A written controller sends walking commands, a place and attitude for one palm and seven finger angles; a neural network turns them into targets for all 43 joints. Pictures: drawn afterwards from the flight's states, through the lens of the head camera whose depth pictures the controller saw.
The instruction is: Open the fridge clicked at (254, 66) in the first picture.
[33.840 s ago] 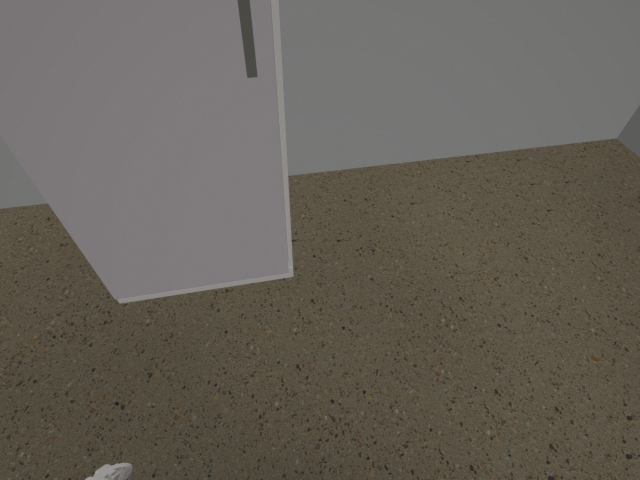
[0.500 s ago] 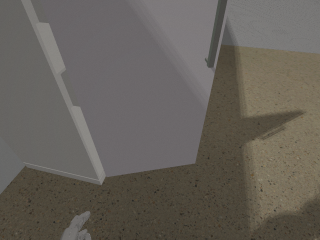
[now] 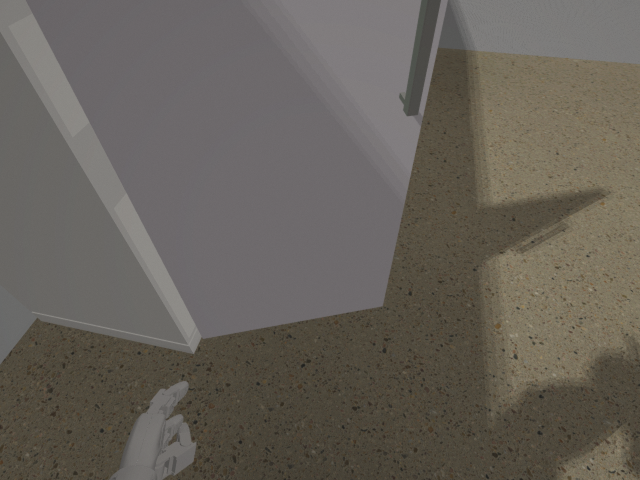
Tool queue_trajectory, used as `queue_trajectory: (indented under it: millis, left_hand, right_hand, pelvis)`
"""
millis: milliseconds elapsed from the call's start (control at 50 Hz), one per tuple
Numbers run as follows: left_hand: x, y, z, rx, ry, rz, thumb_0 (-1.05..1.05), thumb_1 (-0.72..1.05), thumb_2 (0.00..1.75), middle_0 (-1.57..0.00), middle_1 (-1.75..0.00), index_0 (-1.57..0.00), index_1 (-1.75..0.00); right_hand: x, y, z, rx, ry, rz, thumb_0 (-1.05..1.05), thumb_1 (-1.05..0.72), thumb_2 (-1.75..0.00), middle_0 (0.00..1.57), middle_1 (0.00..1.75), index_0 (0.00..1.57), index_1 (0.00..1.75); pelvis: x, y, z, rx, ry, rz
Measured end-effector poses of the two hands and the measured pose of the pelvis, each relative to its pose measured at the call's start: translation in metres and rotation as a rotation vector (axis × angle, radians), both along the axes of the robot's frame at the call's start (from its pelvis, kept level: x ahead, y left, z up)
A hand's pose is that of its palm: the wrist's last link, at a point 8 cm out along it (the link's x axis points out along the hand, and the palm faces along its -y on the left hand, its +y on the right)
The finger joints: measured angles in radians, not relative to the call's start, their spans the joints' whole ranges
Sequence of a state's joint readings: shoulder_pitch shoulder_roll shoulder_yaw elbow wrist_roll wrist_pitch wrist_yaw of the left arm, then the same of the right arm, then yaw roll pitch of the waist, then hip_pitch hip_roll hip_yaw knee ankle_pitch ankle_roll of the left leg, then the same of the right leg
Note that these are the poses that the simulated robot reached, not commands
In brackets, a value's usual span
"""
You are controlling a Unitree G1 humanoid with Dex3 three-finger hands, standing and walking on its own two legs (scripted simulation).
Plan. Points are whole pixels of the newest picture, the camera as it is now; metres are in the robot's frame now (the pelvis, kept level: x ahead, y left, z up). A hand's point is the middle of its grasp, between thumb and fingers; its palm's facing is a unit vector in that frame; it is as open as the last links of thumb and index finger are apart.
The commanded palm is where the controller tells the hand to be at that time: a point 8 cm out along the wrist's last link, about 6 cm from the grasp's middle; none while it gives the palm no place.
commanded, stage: stop stepping back and stand still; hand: right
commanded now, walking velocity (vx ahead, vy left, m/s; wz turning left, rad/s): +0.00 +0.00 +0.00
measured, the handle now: (424, 4) +0.72 -0.12 +0.27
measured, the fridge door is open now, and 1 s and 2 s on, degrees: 66 66 66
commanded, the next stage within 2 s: let the arm hang, fingers relaxed in 0.16 s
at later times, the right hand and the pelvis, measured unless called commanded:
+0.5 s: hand out of the picture +0.09 -0.21 -0.14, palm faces -0.04 +0.96 -0.27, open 7.4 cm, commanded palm none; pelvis -0.03 -0.01 -0.01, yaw -1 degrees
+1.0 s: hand out of the picture +0.00 -0.25 -0.16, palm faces +0.00 +0.96 -0.30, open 7.4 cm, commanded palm none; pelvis -0.02 -0.02 +0.00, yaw -1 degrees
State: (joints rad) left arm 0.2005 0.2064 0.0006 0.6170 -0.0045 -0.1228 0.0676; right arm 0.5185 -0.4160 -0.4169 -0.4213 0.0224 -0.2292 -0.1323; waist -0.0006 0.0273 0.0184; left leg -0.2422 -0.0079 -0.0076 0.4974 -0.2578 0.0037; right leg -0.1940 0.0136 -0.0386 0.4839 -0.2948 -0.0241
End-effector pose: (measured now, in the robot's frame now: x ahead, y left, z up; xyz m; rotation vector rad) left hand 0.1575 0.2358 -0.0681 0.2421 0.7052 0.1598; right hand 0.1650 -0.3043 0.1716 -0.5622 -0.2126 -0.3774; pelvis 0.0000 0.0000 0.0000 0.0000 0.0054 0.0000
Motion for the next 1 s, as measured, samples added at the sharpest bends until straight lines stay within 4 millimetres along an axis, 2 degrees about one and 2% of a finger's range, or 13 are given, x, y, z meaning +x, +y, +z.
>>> queue_trajectory:
  millis: [140,260,280,320,360,400,440,480,560,660,760,860,1000]
  left_hand:
    - [0.014,-0.005,0.006,-0.004,-0.031,-0.008,0.01,0.91,0.9,-0.2,-0.3,-0.2,-0.3]
    - [0.008,-0.009,0.007,-0.005,-0.027,-0.009,0.01,0.9,0.9,-0.2,-0.3,-0.2,-0.3]
    - [0.007,-0.009,0.004,-0.019,-0.029,-0.02,0.01,0.9,0.9,-0.2,-0.3,-0.2,-0.3]
    - [0.004,-0.006,-0.01,-0.032,0.017,-0.062,0.01,0.9,0.9,-0.2,-0.3,-0.2,-0.3]
    - [-0.003,-0.001,-0.025,-0.031,0.086,-0.077,0.01,0.9,0.9,-0.2,-0.3,-0.2,-0.3]
    - [-0.015,0.006,-0.037,-0.026,0.147,-0.067,0.01,0.9,0.9,-0.2,-0.3,-0.2,-0.3]
    - [-0.033,0.012,-0.043,-0.016,0.206,-0.044,0.01,0.9,0.9,-0.2,-0.3,-0.2,-0.3]
    - [-0.056,0.017,-0.047,0.001,0.278,-0.016,0.01,0.91,0.9,-0.2,-0.3,-0.2,-0.3]
    - [-0.111,0.024,-0.05,0.036,0.458,0.035,0.01,0.91,0.9,-0.2,-0.3,-0.2,-0.3]
    - [-0.169,0.023,-0.051,0.046,0.66,0.083,0.01,0.91,0.9,-0.2,-0.3,-0.2,-0.3]
    - [-0.197,0.014,-0.055,0.02,0.745,0.114,0.01,0.91,0.9,-0.2,-0.3,-0.2,-0.3]
    - [-0.195,0.003,-0.063,-0.019,0.739,0.115,0.01,0.91,0.9,-0.2,-0.3,-0.2,-0.3]
    - [-0.163,-0.003,-0.068,-0.044,0.646,0.096,0.0,0.91,0.9,-0.2,-0.3,-0.2,-0.3]
  right_hand:
    - [0.002,0.002,-0.001,0.008,0.017,0.016,0.01,-0.89,-0.9,0.21,0.31,0.21,0.3]
    - [-0.006,0.002,0.001,0.015,0.007,0.019,0.01,-0.89,-0.9,0.21,0.31,0.21,0.3]
    - [-0.005,0.001,-0.007,0.021,0.022,0.026,0.01,-0.89,-0.9,0.21,0.31,0.21,0.3]
    - [0.003,-0.004,-0.047,0.069,0.184,0.021,0.01,-0.89,-0.9,0.21,0.31,0.2,0.3]
    - [0.005,-0.008,-0.107,0.159,0.428,-0.017,0.0,-0.89,-0.9,0.2,0.3,0.2,0.3]
    - [-0.008,-0.003,-0.169,0.253,0.684,-0.055,0.0,-0.9,-0.9,0.2,0.3,0.2,0.3]
    - [-0.033,0.011,-0.224,0.337,0.915,-0.075,0.0,-0.9,-0.9,0.2,0.3,0.19,0.29]
    - [-0.065,0.031,-0.267,0.415,1.113,-0.081,0.01,-0.9,-0.9,0.2,0.3,0.19,0.29]
    - [-0.133,0.073,-0.315,0.561,1.396,-0.083,0.01,-0.91,-0.9,0.2,0.3,0.2,0.29]
    - [-0.192,0.066,-0.325,0.622,1.534,-0.203,0.01,-0.97,-0.9,0.21,0.3,0.2,0.3]
    - [-0.221,0.048,-0.317,0.606,1.603,-0.289,0.01,-0.94,-0.9,0.21,0.3,0.2,0.3]
    - [-0.218,0.029,-0.308,0.563,1.595,-0.328,0.01,-0.92,-0.9,0.2,0.3,0.2,0.3]
    - [-0.174,0.013,-0.299,0.509,1.486,-0.301,0.01,-0.91,-0.9,0.2,0.3,0.2,0.3]
  pelvis:
    - [0.0,-0.002,0.0,0.007,0.005,0.0]
    - [-0.005,-0.003,0.001,0.01,0.007,0.001]
    - [-0.007,-0.004,0.0,0.012,0.011,-0.007]
    - [-0.011,-0.007,-0.004,0.011,0.021,-0.024]
    - [-0.016,-0.01,-0.007,0.008,0.025,-0.034]
    - [-0.019,-0.011,-0.009,0.004,0.022,-0.035]
    - [-0.022,-0.011,-0.01,0.0,0.016,-0.032]
    - [-0.024,-0.01,-0.01,-0.002,0.008,-0.028]
    - [-0.027,-0.008,-0.005,0.002,-0.003,-0.02]
    - [-0.028,-0.006,0.0,0.015,-0.004,-0.027]
    - [-0.026,-0.009,0.003,0.019,-0.006,-0.027]
    - [-0.025,-0.013,0.004,0.016,-0.009,-0.022]
    - [-0.023,-0.017,0.004,0.01,-0.015,-0.014]
